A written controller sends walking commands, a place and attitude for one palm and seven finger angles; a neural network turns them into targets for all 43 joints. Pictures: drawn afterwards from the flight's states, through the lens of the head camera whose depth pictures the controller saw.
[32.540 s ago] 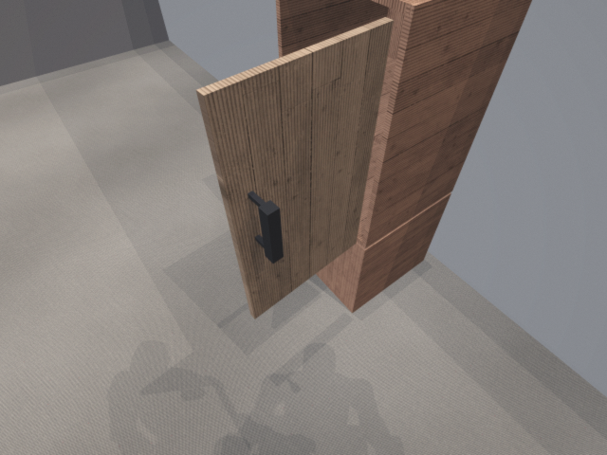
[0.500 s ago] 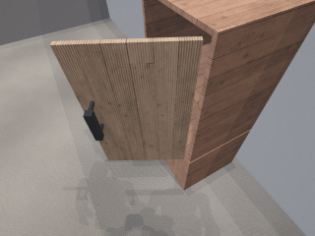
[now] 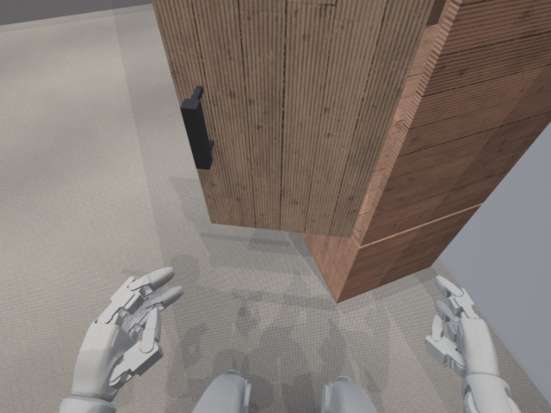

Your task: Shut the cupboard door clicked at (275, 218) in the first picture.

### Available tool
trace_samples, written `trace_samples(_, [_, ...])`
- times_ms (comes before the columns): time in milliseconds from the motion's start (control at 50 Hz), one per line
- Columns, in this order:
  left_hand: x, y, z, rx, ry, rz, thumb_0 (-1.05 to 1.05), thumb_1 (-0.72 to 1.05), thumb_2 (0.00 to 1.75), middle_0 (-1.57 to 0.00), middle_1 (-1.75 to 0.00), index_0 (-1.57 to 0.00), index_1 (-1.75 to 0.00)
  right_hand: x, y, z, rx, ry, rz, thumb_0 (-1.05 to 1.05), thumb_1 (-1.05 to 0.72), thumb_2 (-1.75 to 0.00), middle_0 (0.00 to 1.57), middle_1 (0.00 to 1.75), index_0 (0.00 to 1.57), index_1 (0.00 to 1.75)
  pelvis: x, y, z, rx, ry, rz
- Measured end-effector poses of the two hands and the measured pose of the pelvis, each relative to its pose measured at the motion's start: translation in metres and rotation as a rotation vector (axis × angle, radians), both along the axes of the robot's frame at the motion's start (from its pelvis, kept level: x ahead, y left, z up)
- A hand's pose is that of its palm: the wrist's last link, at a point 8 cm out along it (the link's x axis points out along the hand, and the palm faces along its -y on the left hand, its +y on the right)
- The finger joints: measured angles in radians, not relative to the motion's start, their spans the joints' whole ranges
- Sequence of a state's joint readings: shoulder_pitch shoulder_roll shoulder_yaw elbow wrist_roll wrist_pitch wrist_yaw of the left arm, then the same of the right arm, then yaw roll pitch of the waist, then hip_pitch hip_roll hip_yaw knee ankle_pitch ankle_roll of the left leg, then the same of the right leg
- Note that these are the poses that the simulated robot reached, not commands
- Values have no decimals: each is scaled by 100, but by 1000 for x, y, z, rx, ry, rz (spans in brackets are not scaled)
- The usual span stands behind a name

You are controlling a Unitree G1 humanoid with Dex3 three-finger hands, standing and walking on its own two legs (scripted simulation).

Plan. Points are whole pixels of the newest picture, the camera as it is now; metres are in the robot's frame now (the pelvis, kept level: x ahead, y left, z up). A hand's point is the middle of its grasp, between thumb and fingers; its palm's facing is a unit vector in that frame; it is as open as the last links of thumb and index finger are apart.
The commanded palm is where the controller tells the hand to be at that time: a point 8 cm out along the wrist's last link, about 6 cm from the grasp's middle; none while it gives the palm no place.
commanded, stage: raise the hand and make a fist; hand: left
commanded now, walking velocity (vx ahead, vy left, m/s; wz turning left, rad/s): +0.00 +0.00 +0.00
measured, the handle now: (201, 128) +0.53 +0.19 +0.09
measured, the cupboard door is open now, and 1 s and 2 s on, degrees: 62 62 62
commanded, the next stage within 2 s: bring the fist close to the handle in 1.52 s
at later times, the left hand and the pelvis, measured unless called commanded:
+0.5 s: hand (124, 318) +0.21 +0.21 +0.07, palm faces +0.01 -1.00 -0.04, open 3.9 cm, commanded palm +0.18 +0.26 +0.07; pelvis +0.00 +0.03 +0.01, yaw +0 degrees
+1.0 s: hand (124, 290) +0.24 +0.21 +0.09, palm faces +0.00 -1.00 -0.05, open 3.1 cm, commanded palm +0.22 +0.26 +0.09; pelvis +0.02 +0.02 +0.02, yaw +1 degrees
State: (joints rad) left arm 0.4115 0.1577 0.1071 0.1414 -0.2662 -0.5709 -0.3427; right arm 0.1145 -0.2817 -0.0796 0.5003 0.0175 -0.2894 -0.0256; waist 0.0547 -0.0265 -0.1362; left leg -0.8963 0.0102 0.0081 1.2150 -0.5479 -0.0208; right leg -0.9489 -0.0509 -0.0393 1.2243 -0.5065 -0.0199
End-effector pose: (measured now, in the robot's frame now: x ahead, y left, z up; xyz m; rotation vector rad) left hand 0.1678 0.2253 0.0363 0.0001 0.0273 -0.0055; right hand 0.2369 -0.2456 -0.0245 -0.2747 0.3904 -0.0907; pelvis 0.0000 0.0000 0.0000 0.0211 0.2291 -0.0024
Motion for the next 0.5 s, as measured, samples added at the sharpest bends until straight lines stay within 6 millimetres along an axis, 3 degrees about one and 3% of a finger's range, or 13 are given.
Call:
trace_samples(40, [-9,7,-5,1,14,30,1,90,90,-44,-55,-43,-55,1,13,-7,7,-11,21,1,-91,-90,20,30,20,30,-6,2,-9,-13,1,8])
trace_samples(100, [-11,13,5,24,-20,46,1,90,90,-49,-61,-48,-61,-8,34,-19,26,14,47,1,-91,-90,20,30,20,30,-14,5,-14,-34,-3,21])
trace_samples(240, [15,15,25,36,-31,-35,1,90,90,-62,-74,-61,-75,-62,64,-45,88,186,24,1,-91,-90,20,30,21,30,-20,16,-8,-61,2,32])
trace_samples(380, [22,30,28,39,53,-2,1,90,90,-74,-88,-74,-89,-105,55,-46,72,301,-69,2,-90,-90,20,30,21,30,-12,28,6,-58,5,20])
trace_samples(500, [23,40,34,44,7,16,1,90,90,-85,-100,-85,-101,-101,39,-37,2,305,-84,2,-90,-90,20,30,21,30,-4,34,8,-61,11,21])
